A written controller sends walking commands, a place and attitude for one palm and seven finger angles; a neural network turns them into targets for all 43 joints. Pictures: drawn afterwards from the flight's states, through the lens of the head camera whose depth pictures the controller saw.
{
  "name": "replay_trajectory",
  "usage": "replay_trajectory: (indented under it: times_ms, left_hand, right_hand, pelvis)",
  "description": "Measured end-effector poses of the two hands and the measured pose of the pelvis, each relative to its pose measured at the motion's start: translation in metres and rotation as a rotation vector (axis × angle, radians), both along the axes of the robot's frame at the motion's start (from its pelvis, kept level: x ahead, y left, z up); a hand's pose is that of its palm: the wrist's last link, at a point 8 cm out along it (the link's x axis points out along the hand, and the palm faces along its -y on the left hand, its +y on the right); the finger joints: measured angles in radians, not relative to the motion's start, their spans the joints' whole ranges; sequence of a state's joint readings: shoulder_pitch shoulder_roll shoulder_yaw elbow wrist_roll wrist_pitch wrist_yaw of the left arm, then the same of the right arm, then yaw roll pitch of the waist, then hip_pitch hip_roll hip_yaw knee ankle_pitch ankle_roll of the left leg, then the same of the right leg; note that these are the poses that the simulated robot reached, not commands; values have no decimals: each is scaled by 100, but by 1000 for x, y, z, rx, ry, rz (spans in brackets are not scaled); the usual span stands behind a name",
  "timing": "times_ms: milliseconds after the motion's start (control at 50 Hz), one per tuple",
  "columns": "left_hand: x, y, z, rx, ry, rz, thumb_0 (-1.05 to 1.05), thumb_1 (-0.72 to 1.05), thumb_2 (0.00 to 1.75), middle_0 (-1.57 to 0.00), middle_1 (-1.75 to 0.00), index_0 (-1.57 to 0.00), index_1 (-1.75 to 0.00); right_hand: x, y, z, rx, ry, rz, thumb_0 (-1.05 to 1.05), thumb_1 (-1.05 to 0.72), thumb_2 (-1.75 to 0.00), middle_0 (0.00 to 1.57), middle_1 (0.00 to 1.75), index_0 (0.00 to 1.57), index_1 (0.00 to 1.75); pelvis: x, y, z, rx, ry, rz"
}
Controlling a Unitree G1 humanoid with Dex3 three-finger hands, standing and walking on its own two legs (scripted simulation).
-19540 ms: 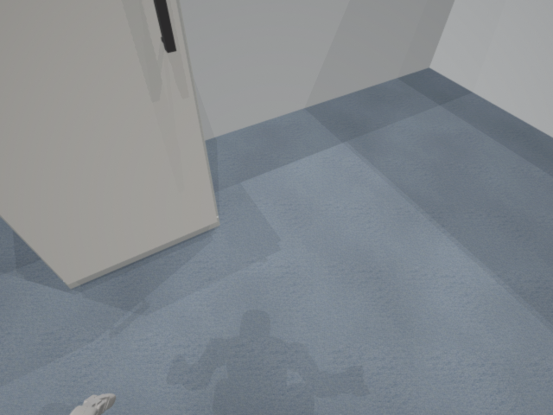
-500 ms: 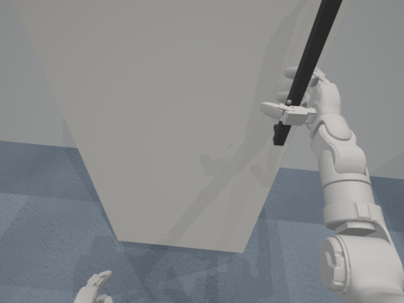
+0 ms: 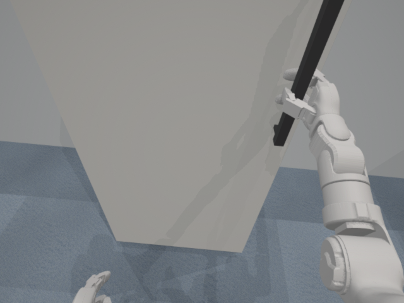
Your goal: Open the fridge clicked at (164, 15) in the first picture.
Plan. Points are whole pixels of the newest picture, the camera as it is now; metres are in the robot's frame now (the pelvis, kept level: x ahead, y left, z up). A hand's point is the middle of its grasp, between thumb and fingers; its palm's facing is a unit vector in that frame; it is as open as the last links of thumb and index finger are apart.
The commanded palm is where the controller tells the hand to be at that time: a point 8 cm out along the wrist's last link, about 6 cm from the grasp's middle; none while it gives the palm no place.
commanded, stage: grip the handle and tug to test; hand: right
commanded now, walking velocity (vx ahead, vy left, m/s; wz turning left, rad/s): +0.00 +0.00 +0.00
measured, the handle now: (302, 67) +0.49 -0.14 +0.27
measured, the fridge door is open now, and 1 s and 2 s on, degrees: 0 9 25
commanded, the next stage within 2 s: pull the door a little, standing still in 0.58 s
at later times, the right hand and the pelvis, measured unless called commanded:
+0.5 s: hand (288, 105) +0.42 -0.12 +0.22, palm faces +0.01 +1.00 +0.02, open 5.7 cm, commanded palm +0.37 -0.17 +0.22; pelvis +0.02 +0.00 +0.00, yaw +2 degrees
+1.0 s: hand (289, 133) +0.34 -0.11 +0.22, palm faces -0.01 +1.00 -0.01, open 6.0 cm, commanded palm +0.31 -0.16 +0.22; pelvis +0.02 +0.01 +0.00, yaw +0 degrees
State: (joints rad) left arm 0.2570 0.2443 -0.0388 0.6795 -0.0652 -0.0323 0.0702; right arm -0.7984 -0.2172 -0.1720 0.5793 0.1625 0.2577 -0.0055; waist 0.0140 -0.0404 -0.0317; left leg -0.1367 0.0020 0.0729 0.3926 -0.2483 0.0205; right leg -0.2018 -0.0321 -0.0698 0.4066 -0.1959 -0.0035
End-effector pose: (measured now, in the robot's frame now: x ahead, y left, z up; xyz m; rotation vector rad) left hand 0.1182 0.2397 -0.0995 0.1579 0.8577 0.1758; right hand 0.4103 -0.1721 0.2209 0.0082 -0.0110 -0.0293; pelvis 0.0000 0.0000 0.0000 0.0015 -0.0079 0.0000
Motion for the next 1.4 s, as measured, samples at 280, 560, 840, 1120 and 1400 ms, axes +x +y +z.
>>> replay_trajectory:
  times_ms: [280,560,840,1120,1400]
  left_hand:
    - [22,2,6,-13,-39,0,2,91,90,-21,-30,-20,-30]
    - [57,5,18,-24,-87,4,2,91,90,-21,-30,-20,-30]
    - [98,-13,28,-31,-146,-107,2,91,90,-20,-30,-20,-30]
    - [85,-21,33,-42,-181,-122,1,91,90,-21,-30,-20,-30]
    - [-10,-16,-2,-57,23,-25,2,91,90,-20,-30,-20,-30]
  right_hand:
    - [-1,0,-1,7,-15,3,1,-74,-78,37,140,37,140]
    - [-15,1,-3,9,-40,25,1,-74,-76,34,140,34,136]
    - [-52,6,-1,-9,-28,24,0,-70,-79,39,139,36,136]
    - [-116,18,-7,-149,-214,52,-3,-64,-74,41,139,27,134]
    - [-167,33,-17,-228,-369,99,-9,-66,-70,42,140,13,118]
  pelvis:
    - [10,2,1,-5,-1,13]
    - [28,4,1,-9,3,32]
    - [26,8,-1,-11,-23,-6]
    - [3,7,-2,11,-19,1]
    - [-39,5,-2,-1,1,0]
